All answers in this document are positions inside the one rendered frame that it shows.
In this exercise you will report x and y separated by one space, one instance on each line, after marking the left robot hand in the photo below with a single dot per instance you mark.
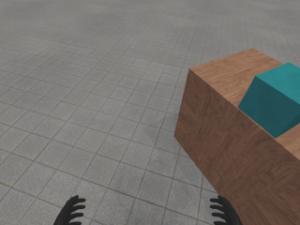
65 216

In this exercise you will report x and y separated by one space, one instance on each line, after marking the pedestal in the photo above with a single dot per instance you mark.
258 174

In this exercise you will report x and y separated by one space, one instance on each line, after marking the right robot hand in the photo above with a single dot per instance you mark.
230 215

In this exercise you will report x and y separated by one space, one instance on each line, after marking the carton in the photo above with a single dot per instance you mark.
273 99

